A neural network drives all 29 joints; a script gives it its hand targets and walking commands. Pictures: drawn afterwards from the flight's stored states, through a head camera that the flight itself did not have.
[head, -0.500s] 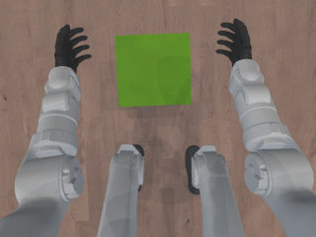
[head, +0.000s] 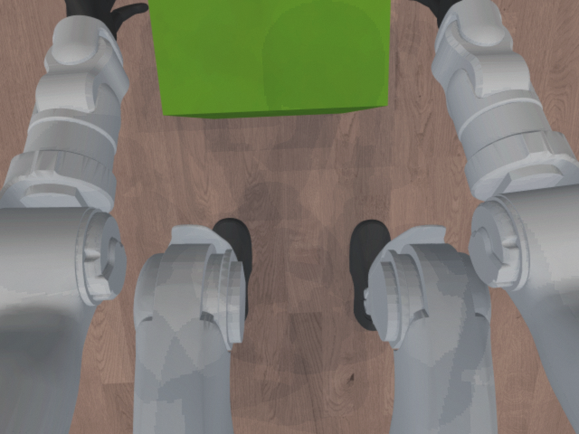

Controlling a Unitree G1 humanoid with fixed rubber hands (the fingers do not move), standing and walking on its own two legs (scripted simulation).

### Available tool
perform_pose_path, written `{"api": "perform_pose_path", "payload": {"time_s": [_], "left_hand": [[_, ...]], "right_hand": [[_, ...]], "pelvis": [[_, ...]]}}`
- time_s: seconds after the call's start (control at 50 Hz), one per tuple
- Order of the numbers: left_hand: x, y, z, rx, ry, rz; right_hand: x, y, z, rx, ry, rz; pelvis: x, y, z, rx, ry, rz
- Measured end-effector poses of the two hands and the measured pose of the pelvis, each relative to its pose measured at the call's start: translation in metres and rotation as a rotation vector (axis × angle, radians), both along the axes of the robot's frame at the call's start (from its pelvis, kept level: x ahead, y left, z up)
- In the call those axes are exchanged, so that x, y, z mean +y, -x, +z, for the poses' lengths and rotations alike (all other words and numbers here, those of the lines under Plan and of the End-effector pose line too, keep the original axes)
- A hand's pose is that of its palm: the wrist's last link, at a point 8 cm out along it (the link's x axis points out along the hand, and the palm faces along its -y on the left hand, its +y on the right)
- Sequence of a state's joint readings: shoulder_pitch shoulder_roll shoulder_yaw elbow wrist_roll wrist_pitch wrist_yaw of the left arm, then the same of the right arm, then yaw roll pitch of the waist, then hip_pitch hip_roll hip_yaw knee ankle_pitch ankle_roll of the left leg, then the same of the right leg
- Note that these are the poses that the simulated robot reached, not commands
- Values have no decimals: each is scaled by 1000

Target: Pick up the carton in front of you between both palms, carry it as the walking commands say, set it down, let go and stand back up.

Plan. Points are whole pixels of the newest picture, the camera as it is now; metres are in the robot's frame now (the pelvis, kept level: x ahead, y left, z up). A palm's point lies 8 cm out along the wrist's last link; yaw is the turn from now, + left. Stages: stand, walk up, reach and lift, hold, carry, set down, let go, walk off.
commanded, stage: reach and lift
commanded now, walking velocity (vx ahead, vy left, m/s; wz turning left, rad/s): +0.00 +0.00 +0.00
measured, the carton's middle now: (273, 28) +0.53 +0.05 -0.25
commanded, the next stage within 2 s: none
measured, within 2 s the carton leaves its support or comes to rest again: leaves its support in 0.82 s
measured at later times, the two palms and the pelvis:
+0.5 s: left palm (121, 8) +0.53 +0.20 -0.18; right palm out of the picture +0.56 -0.11 -0.18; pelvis +0.00 +0.00 -0.01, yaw +1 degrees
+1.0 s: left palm out of the picture +0.52 +0.19 -0.11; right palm out of the picture +0.55 -0.11 -0.11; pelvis +0.01 -0.01 +0.00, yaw +1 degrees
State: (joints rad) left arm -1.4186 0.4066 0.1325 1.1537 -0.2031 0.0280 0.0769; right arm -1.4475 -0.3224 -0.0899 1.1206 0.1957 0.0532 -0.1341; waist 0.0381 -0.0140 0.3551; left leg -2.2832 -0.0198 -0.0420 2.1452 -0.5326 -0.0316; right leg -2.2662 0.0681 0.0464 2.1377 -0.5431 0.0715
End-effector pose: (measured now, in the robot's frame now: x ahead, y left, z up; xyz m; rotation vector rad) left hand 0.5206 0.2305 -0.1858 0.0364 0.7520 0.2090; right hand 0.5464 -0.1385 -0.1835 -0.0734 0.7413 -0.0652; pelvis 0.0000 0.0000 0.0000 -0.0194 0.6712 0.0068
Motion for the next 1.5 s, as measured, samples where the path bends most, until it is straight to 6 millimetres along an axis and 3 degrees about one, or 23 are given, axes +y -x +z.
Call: {"api": "perform_pose_path", "payload": {"time_s": [0.1,0.22,0.42,0.52,0.86,0.94,1.02,1.18,1.5], "left_hand": [[-3,-8,-6,-14,5,7],[-7,-14,1,-30,10,10],[-15,-6,3,-22,16,1],[-31,-10,3,-27,32,-16],[-39,-10,14,2,48,-21],[-39,-7,39,-42,57,-3],[-39,-2,84,-91,68,13],[-42,22,161,-58,75,20],[-47,40,252,-73,72,14]], "right_hand": [[-1,-6,-9,-13,8,10],[5,-17,-2,-34,0,30],[14,-10,0,-20,-11,44],[33,-9,1,-24,-38,73],[32,-8,11,3,-27,4],[32,-8,38,-39,-42,-9],[32,-3,84,-86,-57,-17],[29,20,162,-53,-57,-27],[23,40,253,-70,-55,-31]], "pelvis": [[1,-5,-7,-23,-2,4],[-1,-10,-11,-10,-7,9],[-4,-8,-7,8,-10,9],[-5,-4,-5,-2,-12,8],[-4,-9,-13,-9,-17,4],[-5,-9,-10,8,-16,7],[-6,-8,1,25,-13,12],[-8,-3,48,65,-10,17],[-10,-8,122,73,-10,24]]}}
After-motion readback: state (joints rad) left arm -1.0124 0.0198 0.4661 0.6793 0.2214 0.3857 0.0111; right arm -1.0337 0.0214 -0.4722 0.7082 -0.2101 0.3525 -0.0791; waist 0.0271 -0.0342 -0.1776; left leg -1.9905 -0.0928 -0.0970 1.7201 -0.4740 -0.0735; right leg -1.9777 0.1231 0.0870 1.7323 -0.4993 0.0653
